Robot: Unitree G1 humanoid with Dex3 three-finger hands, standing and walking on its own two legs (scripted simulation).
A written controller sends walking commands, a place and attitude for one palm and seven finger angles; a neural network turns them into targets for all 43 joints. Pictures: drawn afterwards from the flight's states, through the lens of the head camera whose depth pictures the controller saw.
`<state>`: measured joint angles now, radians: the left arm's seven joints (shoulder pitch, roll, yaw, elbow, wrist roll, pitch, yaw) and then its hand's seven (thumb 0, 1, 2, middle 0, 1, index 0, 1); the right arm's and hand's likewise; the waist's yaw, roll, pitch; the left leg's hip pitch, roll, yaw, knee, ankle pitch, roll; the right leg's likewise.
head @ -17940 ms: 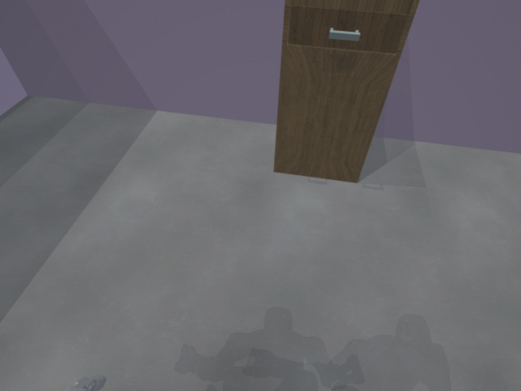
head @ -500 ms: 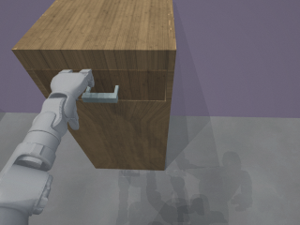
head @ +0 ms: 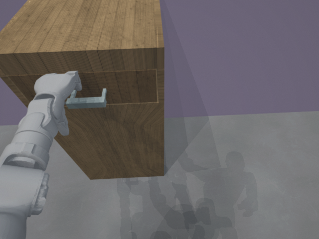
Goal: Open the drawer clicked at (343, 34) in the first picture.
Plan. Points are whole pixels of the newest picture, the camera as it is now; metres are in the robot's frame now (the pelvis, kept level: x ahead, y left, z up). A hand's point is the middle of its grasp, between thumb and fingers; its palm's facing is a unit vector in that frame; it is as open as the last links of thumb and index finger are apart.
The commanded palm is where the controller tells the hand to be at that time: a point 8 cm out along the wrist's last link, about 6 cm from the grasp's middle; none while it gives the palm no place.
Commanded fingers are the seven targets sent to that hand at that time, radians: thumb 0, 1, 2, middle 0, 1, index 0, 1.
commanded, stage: move the hooked fingers above the handle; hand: left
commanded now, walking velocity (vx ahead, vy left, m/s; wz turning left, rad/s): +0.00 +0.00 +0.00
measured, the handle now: (88, 97) +0.52 +0.21 +0.03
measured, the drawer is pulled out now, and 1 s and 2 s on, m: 0.00 0.00 0.00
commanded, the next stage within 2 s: lift the fingers back up to retry in 0.62 s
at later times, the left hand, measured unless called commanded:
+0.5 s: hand (71, 91) +0.47 +0.22 +0.11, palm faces -0.04 +0.00 -1.00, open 13.5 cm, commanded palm +0.45 +0.25 +0.14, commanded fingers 0.00 -0.50 0.30 -0.30 -1.20 -0.30 -1.20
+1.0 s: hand (64, 92) +0.48 +0.25 +0.10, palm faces +0.03 -0.01 -1.00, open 13.5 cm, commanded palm +0.46 +0.24 +0.14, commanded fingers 0.00 -0.50 0.30 -0.30 -1.20 -0.30 -1.20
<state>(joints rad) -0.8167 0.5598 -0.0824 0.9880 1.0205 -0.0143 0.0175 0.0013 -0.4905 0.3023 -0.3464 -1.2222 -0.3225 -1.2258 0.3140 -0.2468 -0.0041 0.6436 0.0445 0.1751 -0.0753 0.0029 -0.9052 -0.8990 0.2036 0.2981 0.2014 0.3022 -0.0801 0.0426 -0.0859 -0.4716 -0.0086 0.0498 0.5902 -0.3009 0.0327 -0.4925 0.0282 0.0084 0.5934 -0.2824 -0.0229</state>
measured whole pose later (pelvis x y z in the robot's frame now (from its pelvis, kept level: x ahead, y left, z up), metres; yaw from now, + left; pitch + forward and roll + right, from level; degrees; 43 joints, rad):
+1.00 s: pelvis +0.00 +0.02 -0.01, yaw +1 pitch +13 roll -1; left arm -0.86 0.51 -0.08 0.93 1.04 -0.04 0.17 0.00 -0.49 0.30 -0.35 -1.22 -0.36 -1.27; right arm 0.33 -0.28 -0.05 0.69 0.02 0.15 -0.03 0.00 -0.91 -0.90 0.20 0.30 0.20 0.30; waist -0.06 0.05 -0.12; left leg -0.57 -0.02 0.04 0.67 -0.34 0.05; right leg -0.57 0.02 0.00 0.64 -0.31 0.00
